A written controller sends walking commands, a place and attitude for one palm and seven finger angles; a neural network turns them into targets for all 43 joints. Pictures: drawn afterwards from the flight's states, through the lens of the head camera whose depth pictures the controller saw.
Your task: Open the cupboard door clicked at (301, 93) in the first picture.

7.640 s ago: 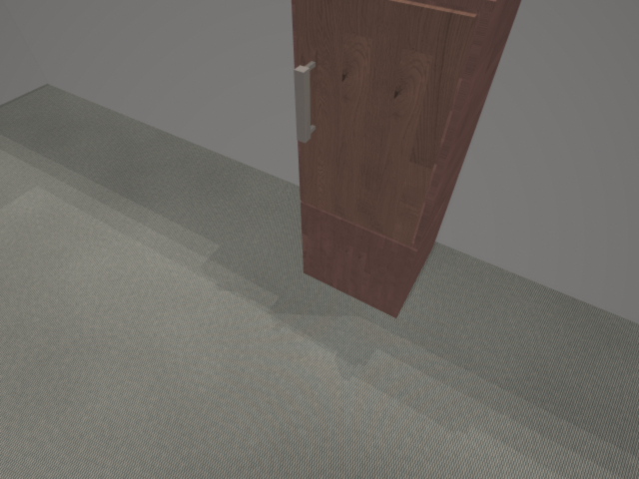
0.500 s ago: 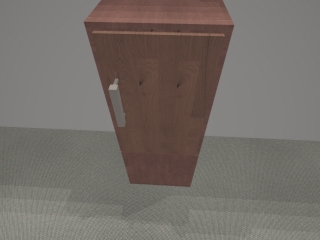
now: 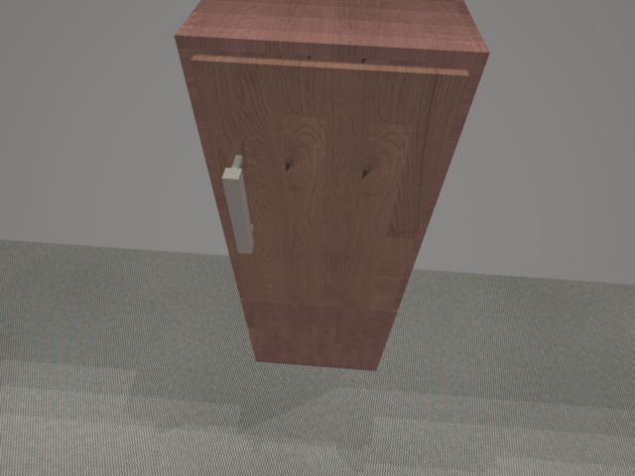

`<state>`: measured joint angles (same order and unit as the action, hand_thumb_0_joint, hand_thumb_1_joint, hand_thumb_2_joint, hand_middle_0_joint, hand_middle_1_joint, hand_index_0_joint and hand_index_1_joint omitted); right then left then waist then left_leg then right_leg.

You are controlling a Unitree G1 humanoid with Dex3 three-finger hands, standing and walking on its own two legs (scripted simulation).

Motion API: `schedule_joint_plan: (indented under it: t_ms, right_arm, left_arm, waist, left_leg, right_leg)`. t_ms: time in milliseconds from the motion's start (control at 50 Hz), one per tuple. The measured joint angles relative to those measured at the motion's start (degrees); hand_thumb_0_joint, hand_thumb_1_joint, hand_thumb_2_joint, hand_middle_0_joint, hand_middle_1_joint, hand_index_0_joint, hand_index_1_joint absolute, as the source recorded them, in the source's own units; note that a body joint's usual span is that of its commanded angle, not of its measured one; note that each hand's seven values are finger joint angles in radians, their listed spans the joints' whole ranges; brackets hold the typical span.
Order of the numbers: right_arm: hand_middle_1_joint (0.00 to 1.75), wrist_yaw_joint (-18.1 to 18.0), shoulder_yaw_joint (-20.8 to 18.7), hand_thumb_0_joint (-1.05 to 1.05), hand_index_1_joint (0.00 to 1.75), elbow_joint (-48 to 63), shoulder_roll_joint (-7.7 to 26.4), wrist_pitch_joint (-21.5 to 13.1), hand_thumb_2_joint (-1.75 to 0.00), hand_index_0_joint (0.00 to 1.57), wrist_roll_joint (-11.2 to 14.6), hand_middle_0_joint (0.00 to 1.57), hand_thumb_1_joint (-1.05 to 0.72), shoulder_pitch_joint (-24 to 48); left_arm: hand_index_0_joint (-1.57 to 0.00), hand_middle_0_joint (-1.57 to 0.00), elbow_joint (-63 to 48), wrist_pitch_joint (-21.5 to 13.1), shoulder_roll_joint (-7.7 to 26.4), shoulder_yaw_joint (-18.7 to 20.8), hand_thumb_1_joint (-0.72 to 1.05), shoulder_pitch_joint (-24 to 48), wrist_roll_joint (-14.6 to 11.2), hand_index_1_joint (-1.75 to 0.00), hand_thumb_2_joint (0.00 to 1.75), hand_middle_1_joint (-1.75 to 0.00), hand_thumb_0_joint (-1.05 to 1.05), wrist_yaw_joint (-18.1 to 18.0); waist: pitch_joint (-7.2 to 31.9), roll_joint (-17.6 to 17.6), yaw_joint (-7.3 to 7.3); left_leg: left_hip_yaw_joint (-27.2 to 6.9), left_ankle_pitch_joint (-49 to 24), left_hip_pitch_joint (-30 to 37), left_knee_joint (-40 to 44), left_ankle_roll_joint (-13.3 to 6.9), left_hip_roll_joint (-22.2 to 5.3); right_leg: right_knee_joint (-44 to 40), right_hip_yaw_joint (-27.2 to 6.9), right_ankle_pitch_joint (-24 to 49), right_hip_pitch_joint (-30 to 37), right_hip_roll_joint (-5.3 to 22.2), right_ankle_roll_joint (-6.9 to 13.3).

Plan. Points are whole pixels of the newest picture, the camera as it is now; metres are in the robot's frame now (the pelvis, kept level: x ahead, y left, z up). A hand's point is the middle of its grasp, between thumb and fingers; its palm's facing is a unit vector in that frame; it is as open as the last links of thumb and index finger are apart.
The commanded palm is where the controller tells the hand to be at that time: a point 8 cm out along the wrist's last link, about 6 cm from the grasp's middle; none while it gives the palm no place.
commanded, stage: come to a stop and stand still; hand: left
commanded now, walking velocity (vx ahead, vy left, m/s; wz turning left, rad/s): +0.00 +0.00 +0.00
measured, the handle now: (242, 206) +0.52 +0.17 +0.01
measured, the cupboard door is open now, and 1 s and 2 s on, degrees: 0 0 0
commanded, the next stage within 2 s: look again from close up in 0.02 s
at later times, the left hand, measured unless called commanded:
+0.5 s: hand out of the picture +0.04 +0.20 -0.17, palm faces +0.01 -0.97 -0.24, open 7.3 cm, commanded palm none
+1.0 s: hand (167, 429) +0.18 +0.19 -0.02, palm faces +0.05 -1.00 -0.08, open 7.9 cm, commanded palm +0.12 +0.26 -0.05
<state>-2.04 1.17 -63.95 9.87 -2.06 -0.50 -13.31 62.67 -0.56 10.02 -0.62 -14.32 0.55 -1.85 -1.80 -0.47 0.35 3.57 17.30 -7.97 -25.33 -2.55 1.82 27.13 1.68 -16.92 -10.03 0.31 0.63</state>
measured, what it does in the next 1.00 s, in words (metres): lowers itself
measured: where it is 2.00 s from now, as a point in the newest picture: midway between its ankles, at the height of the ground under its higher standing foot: outside the picture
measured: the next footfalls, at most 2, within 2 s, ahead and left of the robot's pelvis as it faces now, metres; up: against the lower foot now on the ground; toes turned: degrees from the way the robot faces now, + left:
none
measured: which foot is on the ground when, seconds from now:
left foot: down 0.00-1.00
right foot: down 0.00-1.00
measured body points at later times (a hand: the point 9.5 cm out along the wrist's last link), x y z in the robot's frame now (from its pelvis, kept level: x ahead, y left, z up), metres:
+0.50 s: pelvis +0.00 +0.00 +0.00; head +0.02 +0.00 +0.45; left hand +0.04 +0.25 -0.15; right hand +0.04 -0.25 -0.15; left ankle -0.04 +0.09 -0.74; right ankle -0.03 -0.11 -0.74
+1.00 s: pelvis -0.05 -0.03 -0.06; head +0.00 -0.03 +0.39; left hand +0.17 +0.25 -0.02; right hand +0.16 -0.27 -0.12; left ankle -0.04 +0.09 -0.74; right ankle -0.03 -0.11 -0.74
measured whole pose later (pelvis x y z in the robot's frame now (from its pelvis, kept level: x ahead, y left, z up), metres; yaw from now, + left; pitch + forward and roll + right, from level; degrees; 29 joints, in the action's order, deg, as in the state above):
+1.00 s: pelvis -0.05 -0.03 -0.06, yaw +1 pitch +12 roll +1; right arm -0.6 -2.0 -35.5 14.5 -16.2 0.9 -9.6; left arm 19.4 -33.0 13.8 14.9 -13.9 -16.5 21.2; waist 7.2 -0.8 -0.5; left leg 2.4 25.6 -39.9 -53.9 -0.7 0.7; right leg 55.1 3.6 -25.8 -41.3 0.6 3.2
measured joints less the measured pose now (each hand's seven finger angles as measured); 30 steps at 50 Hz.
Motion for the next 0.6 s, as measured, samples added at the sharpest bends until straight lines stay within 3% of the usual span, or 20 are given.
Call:
schedule_joint_plan:
  t_ms: [600]
  right_arm:
    - [0.3,0.3,-0.1,0.01,0.3,-0.8,2.2,0.2,-0.9,0.2,0.0,0.2,-0.9,1.8]
  left_arm:
    - [-0.2,-0.2,-0.3,0.1,2.9,0.4,0.91,2.5,0.0,-0.3,0.9,-0.3,0.0,0.5]
  waist:
    - [-0.1,-0.3,0.0]
  left_leg:
    - [-0.4,-1.5,1.4,2.7,0.2,0.1]
  right_leg:
    - [-2.3,0.4,1.1,1.3,0.0,0.2]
